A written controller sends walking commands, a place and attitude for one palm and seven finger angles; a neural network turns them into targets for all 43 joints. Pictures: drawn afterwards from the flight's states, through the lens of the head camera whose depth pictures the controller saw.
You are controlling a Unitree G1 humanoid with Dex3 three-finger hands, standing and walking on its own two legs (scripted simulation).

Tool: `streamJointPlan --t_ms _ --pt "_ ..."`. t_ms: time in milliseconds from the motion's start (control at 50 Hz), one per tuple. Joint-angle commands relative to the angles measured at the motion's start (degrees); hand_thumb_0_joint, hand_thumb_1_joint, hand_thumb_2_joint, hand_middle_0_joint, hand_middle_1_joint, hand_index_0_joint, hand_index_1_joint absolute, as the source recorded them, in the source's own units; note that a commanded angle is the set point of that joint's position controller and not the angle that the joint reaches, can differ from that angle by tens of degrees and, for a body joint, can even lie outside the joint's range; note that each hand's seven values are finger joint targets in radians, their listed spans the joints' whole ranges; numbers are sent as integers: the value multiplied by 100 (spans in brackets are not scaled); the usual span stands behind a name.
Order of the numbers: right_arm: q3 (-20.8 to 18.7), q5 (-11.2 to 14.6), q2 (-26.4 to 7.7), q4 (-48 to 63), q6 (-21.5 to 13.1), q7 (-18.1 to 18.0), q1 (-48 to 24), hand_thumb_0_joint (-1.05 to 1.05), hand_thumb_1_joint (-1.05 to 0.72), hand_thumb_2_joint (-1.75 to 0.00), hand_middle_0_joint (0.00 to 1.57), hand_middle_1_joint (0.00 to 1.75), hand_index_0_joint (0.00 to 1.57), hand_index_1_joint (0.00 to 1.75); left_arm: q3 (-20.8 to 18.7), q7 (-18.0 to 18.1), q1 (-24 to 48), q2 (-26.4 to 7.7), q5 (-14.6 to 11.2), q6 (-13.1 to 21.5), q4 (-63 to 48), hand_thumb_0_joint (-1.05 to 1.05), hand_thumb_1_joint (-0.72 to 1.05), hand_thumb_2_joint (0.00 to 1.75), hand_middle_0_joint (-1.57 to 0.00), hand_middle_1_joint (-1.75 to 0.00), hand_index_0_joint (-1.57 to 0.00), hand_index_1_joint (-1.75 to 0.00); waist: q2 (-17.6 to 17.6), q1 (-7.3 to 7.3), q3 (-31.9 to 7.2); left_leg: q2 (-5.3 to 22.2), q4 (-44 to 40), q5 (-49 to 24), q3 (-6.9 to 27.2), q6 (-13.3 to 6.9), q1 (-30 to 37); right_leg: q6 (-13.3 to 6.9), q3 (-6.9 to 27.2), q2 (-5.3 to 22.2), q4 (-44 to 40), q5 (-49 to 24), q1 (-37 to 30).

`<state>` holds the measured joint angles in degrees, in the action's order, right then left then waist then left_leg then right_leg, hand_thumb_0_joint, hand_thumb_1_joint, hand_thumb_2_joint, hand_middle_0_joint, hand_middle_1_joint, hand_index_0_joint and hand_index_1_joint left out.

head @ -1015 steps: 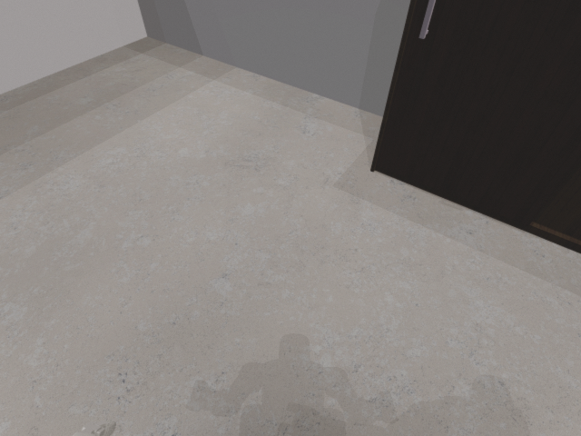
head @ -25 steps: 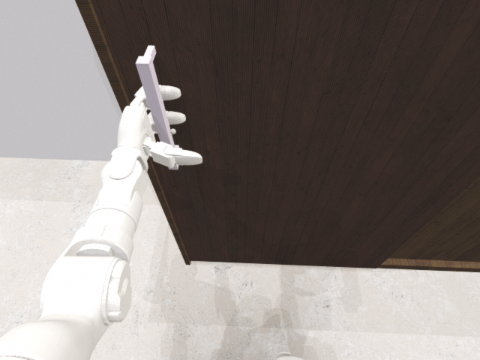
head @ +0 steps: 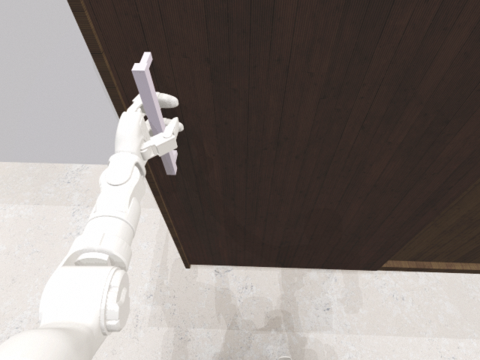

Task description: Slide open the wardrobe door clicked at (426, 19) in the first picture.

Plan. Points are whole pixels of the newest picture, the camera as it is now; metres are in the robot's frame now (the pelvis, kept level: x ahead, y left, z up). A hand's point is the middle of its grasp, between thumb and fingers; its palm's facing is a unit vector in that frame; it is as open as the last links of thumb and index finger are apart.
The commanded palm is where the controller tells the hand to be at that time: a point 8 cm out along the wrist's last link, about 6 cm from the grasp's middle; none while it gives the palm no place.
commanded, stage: grip the handle and tug to test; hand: left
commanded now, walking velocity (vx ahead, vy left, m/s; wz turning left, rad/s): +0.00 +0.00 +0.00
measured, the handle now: (161, 121) +0.51 +0.14 +0.11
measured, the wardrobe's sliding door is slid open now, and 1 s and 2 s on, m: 0.00 0.00 0.04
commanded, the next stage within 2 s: tug the door sideways, standing still in 0.74 s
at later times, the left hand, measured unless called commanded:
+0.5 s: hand (170, 136) +0.46 +0.11 +0.12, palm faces -0.06 -1.00 +0.00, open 5.3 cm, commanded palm +0.41 +0.16 +0.11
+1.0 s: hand (167, 138) +0.45 +0.11 +0.12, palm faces -0.06 -1.00 +0.00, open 5.4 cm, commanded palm +0.43 +0.15 +0.11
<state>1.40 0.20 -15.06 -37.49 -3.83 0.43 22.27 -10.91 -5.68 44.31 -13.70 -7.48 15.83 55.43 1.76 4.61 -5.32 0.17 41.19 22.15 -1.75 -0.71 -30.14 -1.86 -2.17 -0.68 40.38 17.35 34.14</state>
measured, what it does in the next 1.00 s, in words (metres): stands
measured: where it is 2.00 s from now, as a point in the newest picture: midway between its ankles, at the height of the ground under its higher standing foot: outside the picture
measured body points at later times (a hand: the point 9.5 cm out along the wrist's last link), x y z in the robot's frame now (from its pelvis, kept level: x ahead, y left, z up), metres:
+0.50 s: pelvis +0.01 +0.00 +0.00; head +0.05 -0.01 +0.45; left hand +0.45 +0.17 +0.12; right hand +0.07 -0.26 -0.12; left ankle -0.02 +0.11 -0.71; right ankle +0.02 -0.10 -0.71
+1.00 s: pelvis +0.02 +0.01 +0.01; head +0.07 +0.00 +0.45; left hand +0.45 +0.17 +0.12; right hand +0.11 -0.24 -0.11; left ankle -0.02 +0.11 -0.71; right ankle +0.02 -0.10 -0.71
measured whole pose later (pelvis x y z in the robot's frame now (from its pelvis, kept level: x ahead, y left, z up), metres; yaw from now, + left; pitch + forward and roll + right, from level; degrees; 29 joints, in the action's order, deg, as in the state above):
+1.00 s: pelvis +0.02 +0.01 +0.01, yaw +0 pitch +10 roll -1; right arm 0.6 0.1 -14.3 -36.4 -3.3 0.1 20.1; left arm -8.6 -5.3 36.0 -10.2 -7.5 9.9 41.8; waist 1.8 2.7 -5.7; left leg 0.1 38.4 22.7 -1.5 -1.0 -25.9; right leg -1.3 -2.3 -0.8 37.3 17.9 29.6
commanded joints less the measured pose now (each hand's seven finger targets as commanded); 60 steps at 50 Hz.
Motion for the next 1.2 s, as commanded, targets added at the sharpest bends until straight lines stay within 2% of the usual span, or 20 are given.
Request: streamJointPlan --t_ms 0,40,80,220,280,300,320,380,440,520,620,680,740,800,820,880,960,1060,1080,1180 --pt "-292 13 -796 538 -226 -73 335 0 -90 -90 20 30 20 30 118 -135 2679 -598 0 444 -1462 0 90 90 -45 -140 -45 -140 -103 117 -2163 -67 -376 -1962 139 -58 780 -12 154 -82 -279 -2318 -1489" --pt "-300 -1 -803 524 -217 -85 357 0 -90 -90 20 30 20 30 -72 -135 2603 -796 4 439 -1440 0 90 90 -45 -140 -45 -140 -284 64 -2191 -73 -403 -1922 121 -72 654 -13 176 -76 -272 -2420 -1677" --pt "-285 16 -785 585 -216 -88 332 0 -90 -90 20 30 20 30 106 -183 2545 -619 15 418 -1497 0 90 90 -45 -140 -45 -140 -117 77 -2167 -76 -405 -2052 114 -70 714 -25 154 -67 -255 -2470 -1638" --pt "-276 12 -769 542 -188 -111 322 0 -90 -90 20 30 20 30 64 -189 2686 -653 8 347 -1380 0 90 90 -45 -140 -45 -140 -140 141 -2081 -95 -391 -1919 94 -78 665 -3 180 -56 -293 -2442 -1584" --pt "-296 3 -793 580 -177 -112 339 0 -90 -90 20 30 20 30 -185 -179 2471 -935 8 365 -1423 0 90 90 -45 -140 -45 -140 -200 21 -2275 -99 -370 -2037 67 -94 643 -12 211 -56 -265 -2600 -1794" --pt "-273 7 -768 577 -177 -104 305 0 -90 -90 20 30 20 30 -76 -205 2502 -797 -16 357 -1395 0 90 90 -45 -140 -45 -140 -214 74 -2162 -106 -384 -1978 66 -91 588 3 211 -49 -284 -2596 -1766" --pt "-287 2 -780 576 -173 -104 314 0 -90 -90 20 30 20 30 -205 -212 2427 -915 -31 366 -1411 0 90 90 -45 -140 -45 -140 -366 31 -2177 -103 -383 -1952 64 -99 515 2 223 -52 -277 -2622 -1849" --pt "-290 22 -764 710 -177 -81 237 0 -90 -90 20 30 20 30 -141 -262 2090 -826 -53 380 -1699 0 90 90 -45 -140 -45 -140 -101 -74 -2320 -101 -399 -2188 26 -90 628 -28 224 -46 -240 -2781 -1969" --pt "-289 16 -770 772 -172 -52 192 0 -90 -90 20 30 20 30 -274 -279 1581 -877 -105 332 -1797 0 90 90 -45 -140 -45 -140 -386 -192 -2275 -86 -448 -2159 0 -89 491 -20 229 -49 -252 -2865 -2153" --pt "-314 25 -760 855 -157 -43 154 0 -90 -90 20 30 20 30 -364 -269 1253 -966 -83 268 -2164 0 90 90 -45 -140 -45 -140 -257 -258 -2295 -70 -474 -2341 -36 -97 539 -25 246 -38 -246 -3013 -2252" --pt "-328 44 -723 931 -169 -21 85 0 -90 -90 20 30 20 30 -72 -257 801 -587 -100 83 -2643 0 90 90 -45 -140 -45 -140 -53 -263 -2228 -17 -491 -2716 -41 -66 830 -14 190 -49 -284 -3069 -2122" --pt "-340 33 -768 937 -155 -40 97 0 -90 -90 20 30 20 30 -236 -229 490 -740 -108 -49 -2623 0 90 90 -45 -140 -45 -140 -391 -313 -2121 -11 -542 -2705 -55 -81 718 -11 182 -46 -314 -3183 -2269" --pt "-329 41 -712 940 -150 -45 36 0 -90 -90 20 30 20 30 -94 -247 494 -557 -102 -154 -2823 0 90 90 -45 -140 -45 -140 -157 -280 -2006 -8 -559 -2780 -71 -62 832 -5 177 -31 -358 -3185 -2190" --pt "-347 33 -686 954 -151 -43 37 0 -90 -90 20 30 20 30 -109 -198 263 -558 -93 -201 -3074 0 90 90 -45 -140 -45 -140 -76 -349 -2190 19 -536 -3225 -54 -47 988 -8 179 -22 -319 -3398 -2276" --pt "-342 27 -672 952 -162 -30 43 0 -90 -90 20 30 20 30 33 -202 308 -403 -100 -219 -3190 0 90 90 -45 -140 -45 -140 -109 -313 -2216 31 -528 -3373 -28 -31 1089 -3 164 -24 -321 -3454 -2259" --pt "-350 23 -715 712 -127 -103 154 0 -90 -90 20 30 20 30 239 -85 1651 -364 -30 -277 -2802 0 90 90 -45 -140 -45 -140 -333 97 -1752 45 -458 -2985 30 -44 1107 48 131 -54 -423 -3166 -1766" --pt "-356 -26 -638 543 -187 -105 216 0 -90 -90 20 30 20 30 514 31 2099 18 71 -180 -2530 0 90 90 -45 -140 -45 -140 121 121 -2105 31 -374 -3185 148 36 1423 25 82 -47 -338 -2876 -1480" --pt "-363 -40 -650 432 -269 -29 230 0 -90 -90 20 30 20 30 959 64 2449 475 73 2 -2309 0 90 90 -45 -140 -45 -140 94 193 -2214 60 -301 -3273 318 120 1635 9 -3 -71 -270 -2575 -1146" --pt "-368 -38 -663 422 -275 -26 258 0 -90 -90 20 30 20 30 1067 70 2473 570 77 34 -2207 0 90 90 -45 -140 -45 -140 -153 238 -2168 83 -311 -3268 366 118 1619 13 -29 -81 -271 -2497 -1109" --pt "-340 -33 -680 410 -371 22 195 0 -90 -90 20 30 20 30 1434 54 2815 927 55 187 -2063 0 90 90 -45 -140 -45 -140 -42 291 -2076 45 -341 -2688 417 88 1544 -16 -44 -78 -276 -2109 -936"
